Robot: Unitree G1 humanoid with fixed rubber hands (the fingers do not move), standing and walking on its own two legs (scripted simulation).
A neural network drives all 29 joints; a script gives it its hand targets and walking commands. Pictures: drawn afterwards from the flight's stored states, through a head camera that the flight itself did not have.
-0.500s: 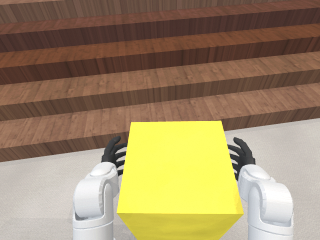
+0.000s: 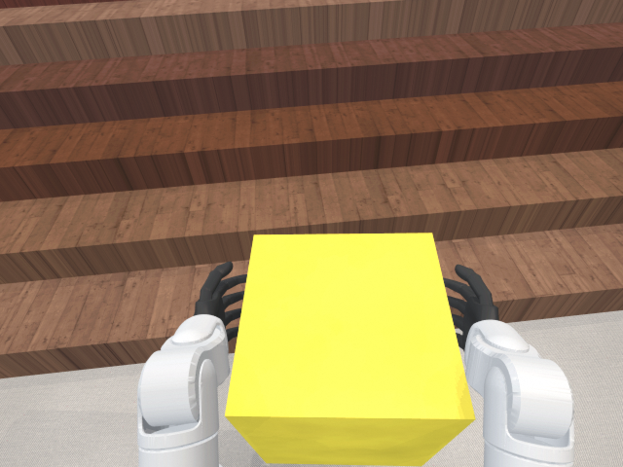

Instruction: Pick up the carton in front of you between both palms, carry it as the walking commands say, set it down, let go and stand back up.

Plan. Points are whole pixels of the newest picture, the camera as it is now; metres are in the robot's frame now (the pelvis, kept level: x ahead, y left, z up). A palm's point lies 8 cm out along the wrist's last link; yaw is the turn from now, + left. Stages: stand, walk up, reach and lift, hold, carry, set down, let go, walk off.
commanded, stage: carry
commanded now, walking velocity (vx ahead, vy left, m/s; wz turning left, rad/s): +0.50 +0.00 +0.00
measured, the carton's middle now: (342, 357) +0.27 +0.00 +0.03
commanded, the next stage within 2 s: none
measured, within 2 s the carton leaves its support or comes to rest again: neither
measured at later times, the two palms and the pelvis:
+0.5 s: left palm (261, 103) +0.69 +0.14 +0.16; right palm (428, 102) +0.69 -0.16 +0.16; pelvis +0.33 -0.02 -0.01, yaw +1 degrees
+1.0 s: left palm (265, 43) +1.04 +0.18 +0.15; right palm (384, 40) +1.07 -0.12 +0.14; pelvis +0.66 +0.01 +0.00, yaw -2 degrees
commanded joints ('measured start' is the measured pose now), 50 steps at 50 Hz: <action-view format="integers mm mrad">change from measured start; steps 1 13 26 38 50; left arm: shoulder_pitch -523 -848 -1307 -1517 -1439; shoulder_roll -785 -685 -776 -942 -874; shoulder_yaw -693 -648 -458 -465 -557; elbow -123 8 450 252 200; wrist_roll -413 -399 -463 -531 -576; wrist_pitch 20 74 96 43 62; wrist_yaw -250 -175 -194 -168 -199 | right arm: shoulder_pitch -543 -906 -1360 -1456 -1272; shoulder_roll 812 695 832 901 707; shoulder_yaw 709 675 493 434 419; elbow -95 -6 434 352 352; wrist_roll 423 501 495 412 294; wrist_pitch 12 76 101 35 61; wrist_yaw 243 229 200 112 120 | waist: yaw -34 -48 62 87 11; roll -103 132 -253 -109 -78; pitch -283 -312 -487 -560 -441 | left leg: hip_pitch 485 593 72 -474 -67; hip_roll -77 225 -68 -3 -102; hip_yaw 65 -239 -77 -165 -3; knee -56 -239 661 872 584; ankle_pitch -60 94 -276 -365 -338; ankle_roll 16 148 -30 12 98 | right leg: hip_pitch -115 -798 94 275 -122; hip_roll -142 -72 -312 -259 -110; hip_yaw -59 122 592 363 187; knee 402 707 142 266 128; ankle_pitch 956 195 365 895 1738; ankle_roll -29 -17 -204 -247 -148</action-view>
